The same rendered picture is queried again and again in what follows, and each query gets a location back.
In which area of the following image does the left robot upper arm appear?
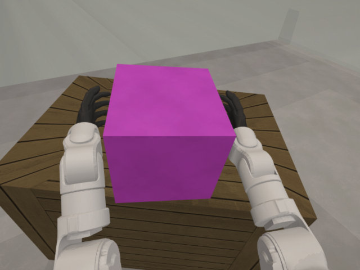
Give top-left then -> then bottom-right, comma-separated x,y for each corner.
55,238 -> 122,270

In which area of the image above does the left robot hand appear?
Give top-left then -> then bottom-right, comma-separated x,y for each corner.
76,85 -> 111,127

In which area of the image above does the robot left forearm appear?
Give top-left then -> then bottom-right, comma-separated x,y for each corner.
53,122 -> 110,270

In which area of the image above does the right robot upper arm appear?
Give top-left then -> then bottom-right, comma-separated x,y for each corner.
257,227 -> 329,270

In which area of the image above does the carton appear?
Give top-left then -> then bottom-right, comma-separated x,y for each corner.
103,64 -> 236,203

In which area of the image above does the pedestal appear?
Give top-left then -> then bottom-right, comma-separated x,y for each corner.
0,75 -> 317,270

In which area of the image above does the right robot hand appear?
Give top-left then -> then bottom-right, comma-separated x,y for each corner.
219,91 -> 247,129

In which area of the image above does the robot right forearm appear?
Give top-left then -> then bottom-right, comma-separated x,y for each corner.
228,127 -> 327,265

